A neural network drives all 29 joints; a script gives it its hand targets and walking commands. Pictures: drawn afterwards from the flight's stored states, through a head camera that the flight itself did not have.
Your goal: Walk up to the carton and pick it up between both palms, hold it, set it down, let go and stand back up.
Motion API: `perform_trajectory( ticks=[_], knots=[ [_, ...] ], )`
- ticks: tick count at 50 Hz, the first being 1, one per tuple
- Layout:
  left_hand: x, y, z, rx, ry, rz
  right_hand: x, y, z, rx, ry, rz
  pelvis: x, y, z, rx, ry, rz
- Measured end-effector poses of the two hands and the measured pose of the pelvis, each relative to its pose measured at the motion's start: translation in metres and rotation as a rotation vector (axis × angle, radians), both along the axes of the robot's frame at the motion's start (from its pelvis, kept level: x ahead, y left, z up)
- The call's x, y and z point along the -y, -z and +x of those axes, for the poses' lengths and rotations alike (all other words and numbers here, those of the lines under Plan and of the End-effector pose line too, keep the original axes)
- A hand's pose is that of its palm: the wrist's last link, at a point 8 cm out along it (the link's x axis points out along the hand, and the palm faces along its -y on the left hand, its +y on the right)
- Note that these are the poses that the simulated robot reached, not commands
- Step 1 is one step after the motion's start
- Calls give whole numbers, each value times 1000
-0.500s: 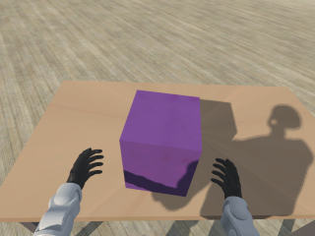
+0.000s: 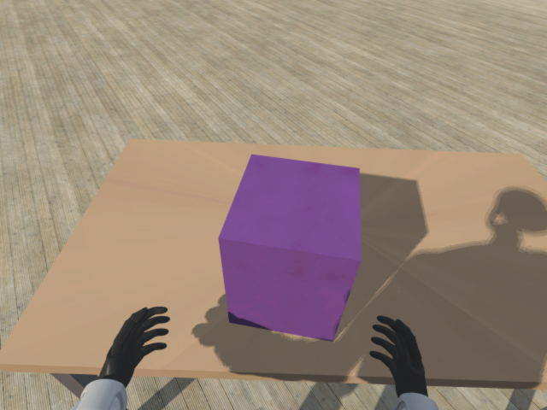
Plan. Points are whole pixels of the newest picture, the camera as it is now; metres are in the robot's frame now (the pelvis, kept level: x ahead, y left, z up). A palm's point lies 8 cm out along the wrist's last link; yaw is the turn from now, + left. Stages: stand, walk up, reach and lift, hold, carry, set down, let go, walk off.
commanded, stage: set down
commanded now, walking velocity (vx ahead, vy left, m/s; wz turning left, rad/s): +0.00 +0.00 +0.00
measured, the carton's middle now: (292, 248) +0.42 -0.04 -0.01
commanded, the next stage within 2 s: let go in 0.98 s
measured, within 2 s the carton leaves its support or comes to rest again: neither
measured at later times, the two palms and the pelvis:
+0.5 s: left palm (115, 404) +0.18 +0.23 -0.05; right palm out of the picture +0.15 -0.19 -0.06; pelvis +0.01 +0.00 +0.00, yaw -1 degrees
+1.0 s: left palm (120, 400) +0.18 +0.22 -0.06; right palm (419, 408) +0.17 -0.21 -0.06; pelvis +0.02 +0.00 +0.01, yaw +0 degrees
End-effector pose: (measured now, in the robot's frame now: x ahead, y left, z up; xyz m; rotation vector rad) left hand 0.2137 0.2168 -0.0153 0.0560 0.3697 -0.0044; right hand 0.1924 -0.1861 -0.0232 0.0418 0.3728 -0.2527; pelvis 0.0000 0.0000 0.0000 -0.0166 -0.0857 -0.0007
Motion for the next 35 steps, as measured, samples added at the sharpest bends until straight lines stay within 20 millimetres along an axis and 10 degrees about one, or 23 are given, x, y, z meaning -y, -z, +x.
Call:
perform_trajectory(
  ticks=[17, 35],
  knots=[
    [2, 28, -30, -154, 6, 50, 0, 29, -41, -138, -4, -13, 0, 0, 8, 12, 11, -5],
    [-13, 40, -28, -321, 3, 106, 6, 37, -22, -203, -104, -77, -8, -6, 22, -20, 22, -6]
  ],
)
